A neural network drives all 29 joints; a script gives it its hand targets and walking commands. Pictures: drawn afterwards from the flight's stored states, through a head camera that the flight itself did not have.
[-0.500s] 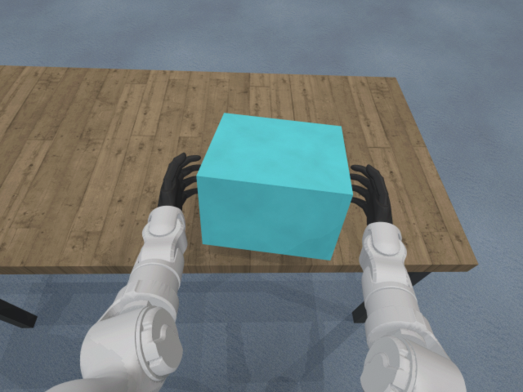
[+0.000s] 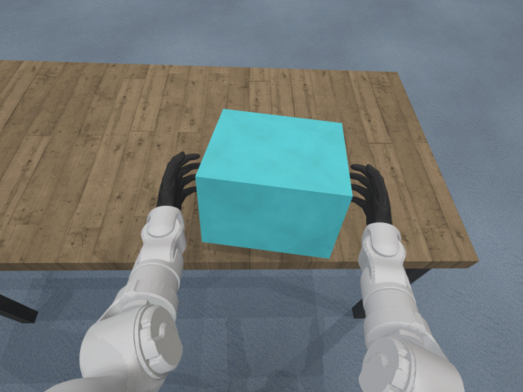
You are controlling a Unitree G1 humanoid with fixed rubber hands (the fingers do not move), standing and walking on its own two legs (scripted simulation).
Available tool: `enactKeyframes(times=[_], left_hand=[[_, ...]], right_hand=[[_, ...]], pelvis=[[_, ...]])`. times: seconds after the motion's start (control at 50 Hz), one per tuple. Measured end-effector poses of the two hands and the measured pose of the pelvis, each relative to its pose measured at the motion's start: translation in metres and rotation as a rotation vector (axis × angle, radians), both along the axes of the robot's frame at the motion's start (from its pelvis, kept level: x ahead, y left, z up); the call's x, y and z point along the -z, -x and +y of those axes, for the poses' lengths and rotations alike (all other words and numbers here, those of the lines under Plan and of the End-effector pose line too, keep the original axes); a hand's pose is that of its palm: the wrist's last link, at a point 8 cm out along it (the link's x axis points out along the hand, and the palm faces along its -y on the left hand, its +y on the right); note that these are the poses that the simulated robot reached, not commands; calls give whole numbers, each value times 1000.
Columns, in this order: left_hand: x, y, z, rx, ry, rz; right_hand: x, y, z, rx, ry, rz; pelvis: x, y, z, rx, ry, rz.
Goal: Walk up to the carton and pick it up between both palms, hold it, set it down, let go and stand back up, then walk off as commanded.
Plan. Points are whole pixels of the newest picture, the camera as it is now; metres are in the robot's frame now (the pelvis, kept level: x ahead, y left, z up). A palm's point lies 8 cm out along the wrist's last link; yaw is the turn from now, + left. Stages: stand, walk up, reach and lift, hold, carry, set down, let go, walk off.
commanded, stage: set down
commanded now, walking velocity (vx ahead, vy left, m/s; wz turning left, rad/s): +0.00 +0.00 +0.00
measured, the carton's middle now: (274, 180) +0.50 -0.01 -0.03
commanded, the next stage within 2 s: none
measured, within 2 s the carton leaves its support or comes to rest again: rests again in 0.70 s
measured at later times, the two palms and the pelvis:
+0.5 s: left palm (171, 206) +0.40 +0.16 +0.01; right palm (374, 220) +0.38 -0.17 +0.03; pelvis +0.00 +0.00 +0.00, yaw +0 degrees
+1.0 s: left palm (152, 204) +0.42 +0.20 +0.00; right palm (366, 210) +0.42 -0.17 +0.00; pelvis -0.01 -0.01 -0.01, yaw +0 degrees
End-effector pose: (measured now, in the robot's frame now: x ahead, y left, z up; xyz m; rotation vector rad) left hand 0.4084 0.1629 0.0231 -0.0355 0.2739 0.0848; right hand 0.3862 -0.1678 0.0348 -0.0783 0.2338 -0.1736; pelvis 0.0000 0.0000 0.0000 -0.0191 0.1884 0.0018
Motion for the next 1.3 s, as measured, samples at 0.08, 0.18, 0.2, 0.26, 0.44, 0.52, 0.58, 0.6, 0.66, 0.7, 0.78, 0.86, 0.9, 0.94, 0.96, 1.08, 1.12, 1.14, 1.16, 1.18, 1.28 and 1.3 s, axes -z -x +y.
enactKeyframes(times=[0.08,0.18,0.2,0.26,0.44,0.52,0.58,0.6,0.66,0.7,0.78,0.86,0.9,0.94,0.96,1.08,1.12,1.14,1.16,1.18,1.28,1.3], left_hand=[[2,1,0,1,-5,4],[3,1,1,-1,-1,9],[4,1,1,-1,-1,10],[4,1,1,-2,-1,10],[7,3,1,-4,-5,20],[11,4,2,-8,-7,29],[16,5,3,-24,4,45],[18,5,4,-31,8,55],[27,7,8,-48,9,93],[31,6,11,-47,4,106],[31,-1,18,-50,-20,112],[25,-10,26,-53,-44,103],[21,-13,29,-58,-46,95],[22,-13,32,-56,-47,114],[24,-11,34,-56,-51,124],[27,-6,43,-60,-51,109],[28,-3,41,-48,-53,108],[28,-2,41,-41,-56,108],[28,0,40,-37,-56,109],[28,2,40,-32,-57,110],[24,13,38,-24,-62,91],[22,16,38,-22,-64,85]], right_hand=[[2,1,0,-2,-1,4],[3,1,0,-4,1,7],[3,1,0,-5,1,8],[4,1,0,-7,-1,9],[7,3,0,-8,1,21],[10,3,0,-10,-1,31],[15,4,1,-15,-5,47],[18,4,1,-19,-7,56],[28,4,4,-43,-13,89],[32,2,6,-57,-20,95],[36,-8,8,-86,-38,110],[34,-21,7,-98,-51,107],[29,-27,7,-104,-53,87],[29,-29,5,-111,-45,94],[30,-29,3,-111,-44,98],[30,-27,-3,-118,-21,62],[29,-24,-4,-121,-19,50],[29,-23,-4,-119,-19,48],[31,-20,-6,-117,-19,50],[31,-18,-6,-114,-19,50],[26,-8,-6,-124,-15,19],[23,-6,-6,-126,-16,11]], pelvis=[[0,1,0,0,0,0],[0,1,0,0,0,1],[0,1,0,0,0,1],[0,1,0,0,0,1],[0,2,0,0,-1,4],[0,3,-1,0,-1,10],[0,3,-1,0,-1,28],[1,2,-1,1,-2,37],[1,2,-2,1,-3,63],[2,1,-3,2,-4,97],[6,2,-4,2,-6,161],[10,5,-6,2,-9,221],[12,7,-6,3,-10,240],[13,10,-7,2,-11,240],[13,11,-7,2,-12,242],[16,18,-9,1,-13,266],[16,21,-9,1,-14,265],[16,22,-9,1,-14,264],[16,24,-9,1,-14,262],[16,25,-10,1,-14,259],[16,34,-11,0,-17,247],[16,36,-12,0,-17,244]])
